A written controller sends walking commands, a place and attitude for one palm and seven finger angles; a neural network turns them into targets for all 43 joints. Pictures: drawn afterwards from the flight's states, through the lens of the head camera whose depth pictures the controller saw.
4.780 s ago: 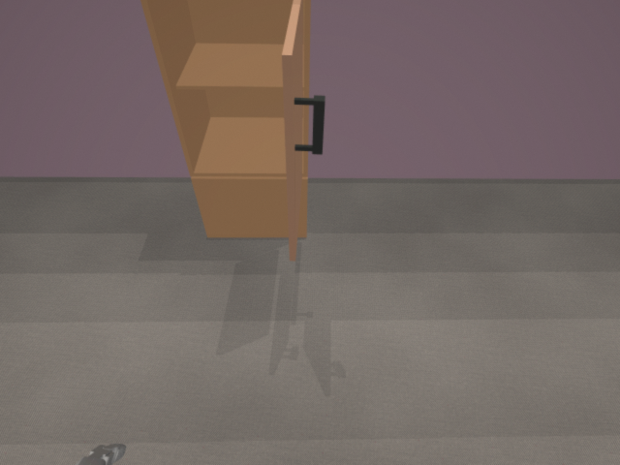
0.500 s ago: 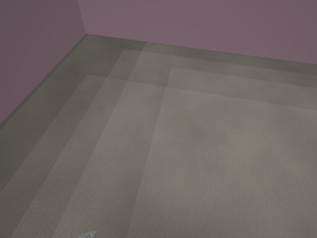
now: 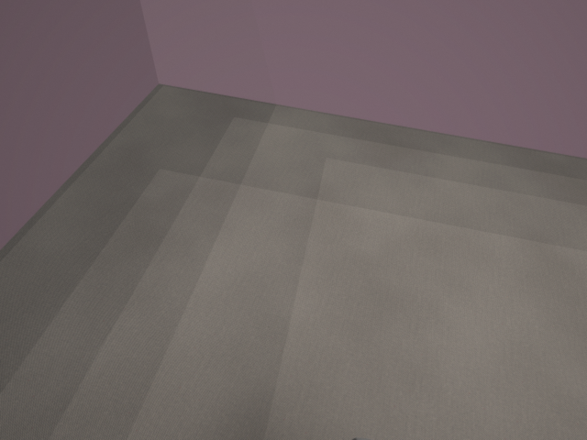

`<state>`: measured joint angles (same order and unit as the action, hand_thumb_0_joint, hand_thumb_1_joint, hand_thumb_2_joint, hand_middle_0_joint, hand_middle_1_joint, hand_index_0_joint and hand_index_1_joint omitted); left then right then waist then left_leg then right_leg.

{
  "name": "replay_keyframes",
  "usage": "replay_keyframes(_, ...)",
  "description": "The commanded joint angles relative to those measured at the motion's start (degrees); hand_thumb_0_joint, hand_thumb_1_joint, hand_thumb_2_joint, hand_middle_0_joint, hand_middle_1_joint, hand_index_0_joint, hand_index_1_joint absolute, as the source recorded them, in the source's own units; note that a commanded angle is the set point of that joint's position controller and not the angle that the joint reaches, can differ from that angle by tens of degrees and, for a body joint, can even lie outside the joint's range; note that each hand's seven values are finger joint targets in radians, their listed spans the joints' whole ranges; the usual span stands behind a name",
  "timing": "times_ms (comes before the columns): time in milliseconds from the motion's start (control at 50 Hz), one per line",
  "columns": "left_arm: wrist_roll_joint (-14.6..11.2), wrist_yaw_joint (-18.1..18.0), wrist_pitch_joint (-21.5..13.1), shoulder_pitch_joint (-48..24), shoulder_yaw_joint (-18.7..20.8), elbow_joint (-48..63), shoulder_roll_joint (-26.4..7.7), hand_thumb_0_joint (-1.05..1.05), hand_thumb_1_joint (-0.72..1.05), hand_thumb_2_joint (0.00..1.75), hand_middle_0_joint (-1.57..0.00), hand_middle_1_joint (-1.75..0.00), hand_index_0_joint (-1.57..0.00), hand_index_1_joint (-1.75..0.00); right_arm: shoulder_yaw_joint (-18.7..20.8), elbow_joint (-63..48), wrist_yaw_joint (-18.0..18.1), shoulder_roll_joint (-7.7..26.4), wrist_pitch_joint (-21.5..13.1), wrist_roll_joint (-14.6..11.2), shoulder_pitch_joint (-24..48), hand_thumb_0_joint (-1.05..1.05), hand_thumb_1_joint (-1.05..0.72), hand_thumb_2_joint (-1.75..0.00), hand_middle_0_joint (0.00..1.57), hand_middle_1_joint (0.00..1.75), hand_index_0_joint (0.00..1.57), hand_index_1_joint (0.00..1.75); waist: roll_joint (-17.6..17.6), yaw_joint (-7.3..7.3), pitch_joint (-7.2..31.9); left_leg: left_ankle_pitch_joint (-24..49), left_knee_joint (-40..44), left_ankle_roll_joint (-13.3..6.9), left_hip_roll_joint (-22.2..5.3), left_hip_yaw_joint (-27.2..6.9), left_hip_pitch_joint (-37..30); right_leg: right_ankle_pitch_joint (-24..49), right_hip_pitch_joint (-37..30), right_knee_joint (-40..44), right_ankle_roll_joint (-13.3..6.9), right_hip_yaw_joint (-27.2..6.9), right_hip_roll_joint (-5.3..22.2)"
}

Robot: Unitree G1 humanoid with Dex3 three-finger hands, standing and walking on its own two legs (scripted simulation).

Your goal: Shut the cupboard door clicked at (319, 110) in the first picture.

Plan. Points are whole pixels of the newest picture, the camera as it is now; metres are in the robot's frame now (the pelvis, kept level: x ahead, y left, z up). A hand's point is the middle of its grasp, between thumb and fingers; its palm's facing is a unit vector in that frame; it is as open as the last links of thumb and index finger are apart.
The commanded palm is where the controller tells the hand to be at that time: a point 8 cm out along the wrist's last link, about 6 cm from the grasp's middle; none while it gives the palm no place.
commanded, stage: walk around to get in front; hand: left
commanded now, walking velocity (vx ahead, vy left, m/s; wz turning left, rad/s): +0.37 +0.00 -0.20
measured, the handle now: out of the picture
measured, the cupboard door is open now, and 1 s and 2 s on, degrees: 87 87 87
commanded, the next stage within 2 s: walk to a spot facing it in 0.98 s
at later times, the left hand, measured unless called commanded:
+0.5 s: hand (252, 332) +0.33 +0.09 -0.17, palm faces -0.07 -0.98 -0.19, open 7.4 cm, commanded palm none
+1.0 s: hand (230, 315) +0.37 +0.14 -0.19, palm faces +0.03 -0.99 -0.12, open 7.4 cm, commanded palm none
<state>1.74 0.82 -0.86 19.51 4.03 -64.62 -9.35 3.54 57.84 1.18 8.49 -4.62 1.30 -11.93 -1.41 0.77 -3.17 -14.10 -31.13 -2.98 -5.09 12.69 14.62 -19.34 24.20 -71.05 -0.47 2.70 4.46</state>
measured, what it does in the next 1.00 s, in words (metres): walks ahead: right foot, then left foot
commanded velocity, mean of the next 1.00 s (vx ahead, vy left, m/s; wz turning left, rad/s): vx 0.37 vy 0.00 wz -0.07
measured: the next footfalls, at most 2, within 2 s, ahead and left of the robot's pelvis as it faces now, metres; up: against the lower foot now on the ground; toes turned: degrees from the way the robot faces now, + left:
right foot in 0.40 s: +0.30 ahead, -0.17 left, +0.00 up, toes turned -15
left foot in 0.90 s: +0.52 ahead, +0.07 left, +0.00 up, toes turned +8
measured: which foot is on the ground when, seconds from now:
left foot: down 0.00-0.42, up 0.44-0.88, down 0.90-1.00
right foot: up 0.00-0.38, down 0.40-0.90, up 0.92-1.00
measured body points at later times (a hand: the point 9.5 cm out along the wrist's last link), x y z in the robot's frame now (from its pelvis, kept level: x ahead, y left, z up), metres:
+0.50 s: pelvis +0.21 -0.07 -0.01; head +0.23 -0.09 +0.44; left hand +0.33 +0.14 -0.15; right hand +0.10 -0.25 -0.17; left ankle +0.10 +0.08 -0.65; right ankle +0.26 -0.16 -0.74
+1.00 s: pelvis +0.42 -0.02 -0.01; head +0.45 +0.00 +0.44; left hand +0.37 +0.19 -0.17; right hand +0.51 -0.26 -0.14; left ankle +0.48 +0.06 -0.74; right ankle +0.31 -0.15 -0.65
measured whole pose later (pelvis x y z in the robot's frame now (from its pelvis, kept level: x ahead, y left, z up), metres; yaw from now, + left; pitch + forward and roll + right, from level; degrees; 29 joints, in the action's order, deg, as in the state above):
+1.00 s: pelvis +0.42 -0.02 -0.01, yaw -4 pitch -2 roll -1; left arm 1.3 0.5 -1.2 21.6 3.3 -66.3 -8.1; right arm 2.9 57.0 -0.1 8.7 -4.1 1.7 -8.4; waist -1.4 1.9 -4.4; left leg -14.9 -34.6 -2.9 -4.8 11.1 18.0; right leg -24.7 17.5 -64.6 -0.1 4.5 4.5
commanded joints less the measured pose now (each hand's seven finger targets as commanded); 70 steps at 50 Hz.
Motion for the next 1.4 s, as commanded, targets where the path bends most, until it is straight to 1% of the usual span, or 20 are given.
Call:
replay_keyframes(0,0.1,0.0,-0.1,1.7,0.6,3.7,-0.1,0.0,0.9,0.9,-0.2,-0.3,-0.2,-0.3,0.5,1.2,0.1,4.8,-0.7,0.0,-7.7,0.0,-0.9,-0.9,0.2,0.3,0.2,0.3,7.0,0.15,-1.5,-0.5,22.2,-1.0,-13.2,-10.3,-1.2,8.2,8.4,-0.2,0.8,-2.1,3.2)
replay_keyframes(260,-0.1,0.6,-0.6,-16.1,0.1,10.6,-0.2,0.0,0.9,0.9,-0.2,-0.3,-0.2,-0.3,0.5,6.6,-0.1,5.7,0.0,0.6,-18.3,0.0,-0.9,-0.9,0.2,0.3,0.2,0.3,7.4,-4.53,-5.3,14.9,19.7,-4.1,-15.0,-3.5,-15.2,8.5,10.8,32.1,0.6,4.5,2.1)
replay_keyframes(300,-0.1,0.5,-1.2,-13.9,0.3,10.1,-1.0,0.0,0.9,0.9,-0.2,-0.3,-0.2,-0.3,0.5,6.9,-0.1,6.1,0.2,0.6,-17.7,0.0,-0.9,-0.9,0.2,0.3,0.2,0.3,7.5,-3.13,-3.8,20.8,15.2,-3.4,-15.2,-2.8,-14.4,6.5,4.3,35.5,-0.7,5.7,0.3)
replay_keyframes(340,0.2,0.3,-2.1,-2.5,0.9,6.3,-2.7,0.0,0.9,0.9,-0.2,-0.3,-0.2,-0.3,0.5,6.8,-0.1,6.7,0.4,0.2,-16.2,0.0,-0.9,-0.9,0.2,0.3,0.2,0.3,5.2,2.29,2.8,31.3,1.1,-1.1,-12.0,1.3,-12.9,9.4,-11.4,41.6,-2.2,8.7,-3.7)
replay_keyframes(360,0.5,-0.2,-2.9,5.8,1.9,3.5,-6.4,0.0,0.9,0.9,-0.2,-0.3,-0.2,-0.3,0.5,6.4,-0.6,6.0,0.2,-0.3,-15.5,0.0,-0.9,-0.9,0.2,0.3,0.2,0.3,1.2,6.08,8.0,26.3,-11.8,1.1,-9.5,2.9,-3.7,10.4,-25.7,42.5,-4.3,3.3,0.6)
replay_keyframes(380,0.5,-1.0,-3.4,13.0,3.7,1.9,-13.2,0.0,0.9,0.9,-0.2,-0.3,-0.2,-0.3,-0.4,4.3,-1.0,2.3,-0.1,-1.0,-16.5,0.0,-0.9,-0.9,0.2,0.3,0.2,0.3,-13.3,7.85,15.3,-4.8,-30.0,3.7,-2.1,3.9,13.1,11.8,-40.5,46.8,-10.0,-19.7,16.5)
replay_keyframes(400,-0.9,-1.5,-3.1,14.4,3.7,1.4,-15.4,0.0,0.9,0.9,-0.2,-0.3,-0.2,-0.3,-0.4,2.0,-1.1,3.5,0.5,-1.1,-12.7,0.0,-0.9,-0.9,0.2,0.3,0.2,0.3,-13.1,7.21,14.9,-18.7,-41.7,3.5,0.9,-4.1,20.2,16.0,-40.2,53.5,-13.4,-30.2,21.8)
replay_keyframes(480,-0.8,-1.8,-3.3,-1.2,0.9,4.5,-5.9,0.0,0.9,0.9,-0.2,-0.3,-0.2,-0.3,0.3,2.3,-1.0,1.2,1.9,0.0,-7.7,0.0,-0.9,-0.9,0.2,0.3,0.2,0.3,-2.2,1.1,-0.8,-3.8,-42.6,3.1,-6.2,-11.2,18.9,2.1,-12.0,59.7,-8.1,-14.3,16.1)
replay_keyframes(540,-0.1,-1.9,-4.1,-1.8,0.4,4.7,-2.7,0.0,0.9,0.9,-0.2,-0.3,-0.2,-0.3,0.4,3.2,-1.4,-0.7,3.4,0.5,-11.6,0.0,-0.9,-0.9,0.2,0.3,0.2,0.3,-3.9,-2.3,-1.6,-0.1,-35.7,4.5,-5.6,-9.6,15.6,6.2,-6.6,61.3,-6.4,-4.6,12.0)
replay_keyframes(780,-0.2,-1.7,-4.4,4.0,0.3,2.2,-7.5,0.0,0.9,0.9,-0.2,-0.3,-0.2,-0.3,0.0,-4.5,-3.5,2.8,2.0,0.1,6.3,0.0,-0.9,-0.9,0.2,0.3,0.2,0.3,-4.0,1.57,-3.9,2.5,-6.6,3.9,-2.8,-4.9,14.9,15.8,-19.6,58.6,-7.0,-1.4,13.0)
replay_keyframes(840,-0.5,-1.7,-4.0,2.9,0.5,2.1,-8.0,0.0,0.9,0.9,-0.2,-0.3,-0.2,-0.3,0.8,-1.4,-2.6,5.5,1.1,0.5,-4.2,0.0,-0.9,-0.9,0.2,0.3,0.2,0.3,1.4,-3.91,1.4,3.0,1.6,2.4,0.7,-2.6,-3.3,26.5,-16.6,42.8,-4.8,3.2,10.0)
replay_keyframes(860,-0.9,-1.4,-3.9,3.3,0.3,2.6,-6.4,0.0,0.9,0.9,-0.2,-0.3,-0.2,-0.3,1.9,1.0,-2.0,10.0,0.7,1.0,-13.3,0.0,-0.9,-0.9,0.2,0.3,0.2,0.3,9.3,-7.35,7.7,3.2,4.9,0.1,-4.4,-10.2,-17.2,22.5,-9.4,28.5,-2.0,6.8,5.5)
replay_keyframes(880,-1.5,-0.7,-3.8,4.5,-0.4,4.1,-2.8,0.0,0.9,0.9,-0.2,-0.3,-0.2,-0.3,3.7,2.7,-1.3,16.9,0.5,1.2,-19.7,0.0,-0.9,-0.9,0.2,0.3,0.2,0.3,23.6,-8.43,12.0,4.0,11.3,-5.2,-19.6,-31.2,-27.9,-6.5,6.1,10.0,0.8,8.8,-2.6)
replay_keyframes(900,-1.0,-0.8,-3.6,0.1,-0.4,6.2,-4.6,0.0,0.9,0.9,-0.2,-0.3,-0.2,-0.3,3.4,2.9,-0.7,17.5,1.3,0.3,-20.8,0.0,-0.9,-0.9,0.2,0.3,0.2,0.3,20.0,-9.13,10.8,2.0,15.2,-7.3,-22.7,-35.4,-26.7,-13.2,10.8,1.0,-0.1,1.6,-2.2)
replay_keyframes(960,-0.6,-0.3,-2.8,-3.3,0.3,4.6,-3.2,0.0,0.9,0.9,-0.2,-0.3,-0.2,-0.3,1.1,0.4,-0.2,8.9,0.4,0.3,-8.9,0.0,-0.9,-0.9,0.2,0.3,0.2,0.3,7.1,-4.44,0.8,5.0,17.9,-4.3,-18.5,-22.5,-10.6,-1.0,11.4,-3.1,-0.1,-2.2,3.7)
replay_keyframes(1040,0.0,-0.4,-0.2,1.5,0.3,3.2,0.3,0.0,0.9,0.9,-0.2,-0.3,-0.2,-0.3,0.3,1.1,0.2,5.2,-0.6,0.0,-7.0,0.0,-0.9,-0.9,0.2,0.3,0.2,0.3,5.8,-0.21,-0.1,10.2,20.2,-2.5,-14.7,-10.0,-4.1,5.2,7.4,0.7,1.2,-2.1,3.6)
replay_keyframes(1260,-0.6,-1.4,-0.7,-8.2,-0.3,8.6,-2.1,0.0,0.9,0.9,-0.2,-0.3,-0.2,-0.3,0.8,3.5,0.1,8.3,2.2,-0.1,-9.8,0.0,-0.9,-0.9,0.2,0.3,0.2,0.3,10.4,-1.08,1.1,34.8,7.7,-3.5,-9.6,-11.5,-6.9,8.4,-4.8,36.0,3.4,5.7,-1.2)
replay_keyframes(1300,-0.6,-1.6,-1.5,-3.8,0.5,8.0,-5.3,0.0,0.9,0.9,-0.2,-0.3,-0.2,-0.3,0.9,2.7,-0.1,7.5,2.8,-0.5,-8.9,0.0,-0.9,-0.9,0.2,0.3,0.2,0.3,6.5,1.55,3.9,24.8,-0.3,-0.3,-6.6,-11.4,-2.0,19.3,-16.3,45.4,3.5,4.1,0.8)
replay_keyframes(1340,-0.2,-2.5,-2.2,4.7,2.7,6.9,-14.8,0.0,0.9,0.9,-0.2,-0.3,-0.2,-0.3,0.6,-0.2,-0.5,2.5,3.1,-1.2,-10.7,0.0,-0.9,-0.9,0.2,0.3,0.2,0.3,-15.1,4.05,13.6,-22.2,-26.4,5.2,4.0,-5.3,15.5,54.3,-34.8,45.9,-6.1,-14.3,25.5)
replay_keyframes(1380,-0.6,-3.0,-1.8,-0.8,2.1,8.9,-12.2,0.0,0.9,0.9,-0.2,-0.3,-0.2,-0.3,0.9,-0.3,-0.2,3.2,4.7,-1.0,-9.4,0.0,-0.9,-0.9,0.2,0.3,0.2,0.3,-11.9,2.64,11.0,-21.0,-37.7,5.6,0.4,-12.4,16.6,42.0,-25.7,50.4,-9.0,-11.3,24.8)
